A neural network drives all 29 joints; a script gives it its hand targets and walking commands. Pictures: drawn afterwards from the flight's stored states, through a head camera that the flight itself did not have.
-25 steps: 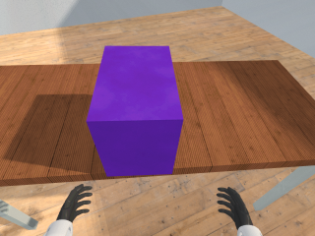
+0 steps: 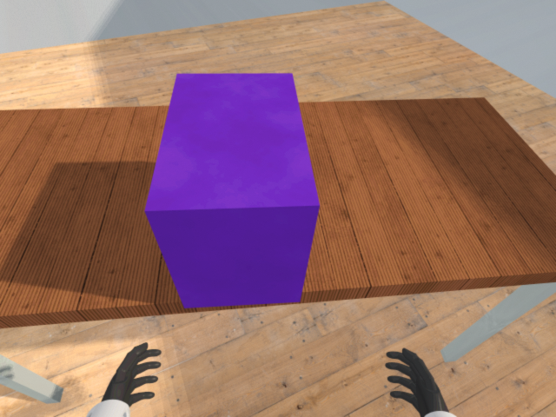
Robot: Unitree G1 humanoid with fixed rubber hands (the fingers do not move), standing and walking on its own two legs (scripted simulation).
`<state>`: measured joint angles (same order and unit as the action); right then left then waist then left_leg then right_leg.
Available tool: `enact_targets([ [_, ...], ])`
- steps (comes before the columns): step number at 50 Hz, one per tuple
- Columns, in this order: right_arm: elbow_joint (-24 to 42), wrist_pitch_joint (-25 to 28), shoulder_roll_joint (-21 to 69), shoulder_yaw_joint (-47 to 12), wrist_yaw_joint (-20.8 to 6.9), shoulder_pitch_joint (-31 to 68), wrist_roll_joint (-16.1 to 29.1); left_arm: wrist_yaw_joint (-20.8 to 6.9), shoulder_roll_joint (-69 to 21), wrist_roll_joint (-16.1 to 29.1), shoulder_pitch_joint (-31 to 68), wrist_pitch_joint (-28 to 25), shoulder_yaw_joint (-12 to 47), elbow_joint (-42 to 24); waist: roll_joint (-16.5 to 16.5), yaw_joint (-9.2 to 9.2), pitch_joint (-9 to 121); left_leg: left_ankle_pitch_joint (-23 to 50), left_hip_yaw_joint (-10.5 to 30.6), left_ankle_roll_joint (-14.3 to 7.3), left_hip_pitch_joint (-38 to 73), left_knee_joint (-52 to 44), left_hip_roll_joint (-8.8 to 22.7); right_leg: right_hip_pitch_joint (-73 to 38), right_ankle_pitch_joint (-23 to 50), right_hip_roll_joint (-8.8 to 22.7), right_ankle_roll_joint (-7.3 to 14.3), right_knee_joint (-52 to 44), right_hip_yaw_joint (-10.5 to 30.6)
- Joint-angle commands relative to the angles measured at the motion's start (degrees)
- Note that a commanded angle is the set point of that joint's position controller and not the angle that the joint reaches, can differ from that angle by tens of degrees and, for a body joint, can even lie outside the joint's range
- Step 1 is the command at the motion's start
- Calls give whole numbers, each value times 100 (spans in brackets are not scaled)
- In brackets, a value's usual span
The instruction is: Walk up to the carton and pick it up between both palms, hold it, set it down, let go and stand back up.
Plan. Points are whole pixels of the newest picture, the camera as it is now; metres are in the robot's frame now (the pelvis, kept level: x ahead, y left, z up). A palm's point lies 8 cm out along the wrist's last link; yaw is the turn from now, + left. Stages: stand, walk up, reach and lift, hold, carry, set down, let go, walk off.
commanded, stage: set down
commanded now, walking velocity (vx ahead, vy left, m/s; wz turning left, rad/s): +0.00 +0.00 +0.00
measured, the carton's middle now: (239, 189) +0.45 +0.08 +0.06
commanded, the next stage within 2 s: let go in 0.10 s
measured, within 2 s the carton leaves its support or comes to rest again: neither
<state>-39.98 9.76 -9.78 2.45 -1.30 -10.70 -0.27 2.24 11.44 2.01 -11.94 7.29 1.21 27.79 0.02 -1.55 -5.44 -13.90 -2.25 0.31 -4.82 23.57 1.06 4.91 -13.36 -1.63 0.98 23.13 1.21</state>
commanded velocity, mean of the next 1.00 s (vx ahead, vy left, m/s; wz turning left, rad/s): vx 0.00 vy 0.00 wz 0.00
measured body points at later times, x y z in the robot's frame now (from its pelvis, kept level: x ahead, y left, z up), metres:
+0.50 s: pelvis +0.00 +0.00 +0.00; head +0.01 +0.00 +0.45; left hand +0.17 +0.22 -0.09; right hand +0.17 -0.23 -0.09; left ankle -0.01 +0.12 -0.74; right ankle +0.00 -0.11 -0.74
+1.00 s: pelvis +0.00 +0.00 -0.01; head +0.01 -0.01 +0.43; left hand +0.10 +0.24 -0.13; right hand +0.05 -0.26 -0.16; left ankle -0.01 +0.12 -0.74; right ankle +0.00 -0.11 -0.74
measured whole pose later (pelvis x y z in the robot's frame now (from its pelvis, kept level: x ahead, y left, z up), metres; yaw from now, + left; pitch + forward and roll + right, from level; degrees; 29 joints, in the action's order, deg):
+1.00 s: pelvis +0.00 +0.00 -0.01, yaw -3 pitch +0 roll +0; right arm -50.0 -2.5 -13.9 4.1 -1.2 -16.0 -1.8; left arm -0.4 10.6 -2.2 -18.9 -0.8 -0.7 41.5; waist -2.0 0.5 0.2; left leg -20.1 -5.1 -0.3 -15.0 34.9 2.7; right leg 16.1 -18.0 -3.2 1.0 34.1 3.9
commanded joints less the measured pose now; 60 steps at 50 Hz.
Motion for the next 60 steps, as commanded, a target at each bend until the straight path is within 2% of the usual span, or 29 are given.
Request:
enact_targets([
  [1, 591, 305, -639, 248, 17, 473, -35, 20, 688, -74, 557, -197, -271, -814, -143, 31, 728, 1458, -229, 196, 287, -294, -74, 216, 1154, 53, -13, -470, -155],
  [16, 414, 402, -664, 200, 31, 491, -91, -44, 626, -102, 598, -158, -261, -594, 5, 3, 716, 1489, -225, 188, 377, -221, -80, 267, 1311, 61, -37, -440, -168],
  [21, 535, 404, -662, 209, 53, 522, -108, -68, 667, -98, 645, -164, -281, -605, 115, 24, 718, 1425, -245, 158, 370, -226, -96, 238, 1384, 62, -75, -425, -160],
  [24, 483, 382, -663, 235, 54, 476, -94, -62, 648, -128, 668, -155, -273, -632, 3, 36, 662, 1370, -236, 168, 339, -231, -90, 290, 1289, 93, -58, -440, -135],
  [33, 590, 374, -696, 199, 44, 416, -74, -56, 686, -127, 633, -168, -300, -672, -5, 36, 735, 1434, -223, 198, 317, -176, -121, 251, 1487, 98, -77, -391, -128],
  [34, -59, -450, -1128, 281, 87, -189, -123, -144, 885, -684, -389, -604, -459, 150, -602, -21, 643, 1647, 119, -51, 21, 229, 563, 1042, 1585, 452, -104, 150, 259],
  [35, -39, -834, -1237, 362, 83, -354, -202, -218, 858, -557, -567, -737, -455, 293, -596, 108, 421, 680, 173, -208, -269, 172, 612, 1160, 1030, 383, -62, 138, 346],
  [36, 50, -994, -1131, 363, 72, -238, -219, -269, 799, -491, -501, -821, -434, 326, -450, 122, 171, 143, 168, -249, -473, 153, 572, 1257, 1141, 381, -29, 143, 403],
  [37, 96, -1043, -1082, 345, 65, -299, -183, -302, 773, -484, -272, -906, -417, 292, -146, 213, 500, 365, 214, -291, -477, 212, 571, 946, 1774, 471, 45, 318, 419],
  [38, 37, -1040, -1032, 314, 57, -390, -159, -327, 686, -463, -167, -968, -391, 273, -114, 244, 826, 484, 101, -258, -438, 356, 488, 851, 2191, 511, 97, 446, 492],
  [39, -48, -1051, -1014, 288, 47, -463, -104, -336, 672, -432, -155, -1002, -394, 304, -33, 256, 1043, 274, 39, -228, -452, 423, 412, 907, 2104, 493, 154, 421, 513],
  [40, -101, -1055, -1037, 292, 38, -306, -102, -342, 644, -407, -203, -1025, -395, 326, 38, 193, 962, 129, 8, -249, -491, 491, 402, 1126, 2020, 518, 194, 359, 618],
  [41, -130, -1066, -1005, 280, 25, -290, -119, -318, 672, -421, -225, -1042, -408, 390, 156, 237, 967, -18, -21, -246, -439, 597, 364, 1254, 2010, 528, 232, 293, 688],
  [42, -182, -1075, -1015, 297, 22, -300, -130, -299, 731, -418, -202, -1047, -429, 440, 249, 261, 939, 16, -51, -242, -372, 754, 310, 1438, 2043, 570, 284, 224, 817],
  [43, -193, -1080, -973, 308, 13, -255, -152, -270, 794, -411, -237, -1043, -443, 489, 522, 258, 878, 45, -31, -242, -371, 828, 294, 1558, 1973, 621, 341, 172, 927],
  [45, -340, -1078, -929, 290, 12, -440, -145, -236, 834, -412, -290, -1040, -460, 614, 722, 307, 972, 82, 4, -249, -409, 893, 259, 1576, 1869, 679, 435, 98, 1075],
  [47, -528, -1082, -978, 304, 36, -508, -162, -208, 785, -413, -430, -1035, -484, 706, 489, 267, 929, 98, 53, -278, -391, 766, 320, 1719, 1602, 635, 424, 142, 1079],
  [49, -640, -1059, -1044, 299, 68, -534, -181, -175, 668, -404, -454, -1011, -447, 791, 222, 249, 770, 205, 140, -362, -481, 538, 471, 1752, 1430, 460, 329, 350, 895],
  [50, -715, -1039, -1072, 303, 82, -651, -167, -172, 671, -391, -528, -1002, -455, 872, 93, 252, 925, 316, 252, -445, -496, 402, 589, 1663, 1378, 364, 298, 538, 774],
  [52, -858, -1020, -1072, 285, 122, -611, -150, -146, 546, -384, -721, -982, -419, 978, -289, 136, 862, 488, 459, -600, -760, 102, 791, 1452, 1202, 197, 181, 851, 570],
  [54, -982, -1023, -1102, 270, 166, -632, -141, -132, 474, -383, -878, -974, -388, 1115, -372, 96, 897, 602, 427, -641, -841, 69, 832, 1274, 1222, 225, 154, 836, 561],
  [55, -1055, -1038, -1035, 245, 185, -648, -134, -127, 534, -394, -883, -966, -407, 1182, -225, 97, 667, 441, 395, -607, -1029, 28, 792, 1316, 1219, 244, 159, 814, 607],
  [58, -1242, -1069, -1002, 224, 228, -836, -102, -93, 496, -378, -893, -948, -394, 1329, -60, 162, 631, 173, 254, -543, -911, 44, 664, 1434, 1294, 312, 204, 680, 776],
  [59, -1323, -1076, -990, 224, 230, -841, -122, -84, 455, -367, -857, -936, -386, 1382, -156, 181, 494, 19, 237, -528, -989, -15, 670, 1455, 1257, 328, 180, 637, 768],
  [60, -1379, -1079, -940, 213, 227, -840, -109, -66, 478, -369, -908, -934, -378, 1456, -22, 165, 525, 19, 239, -547, -883, -14, 662, 1465, 1183, 331, 185, 581, 828],
])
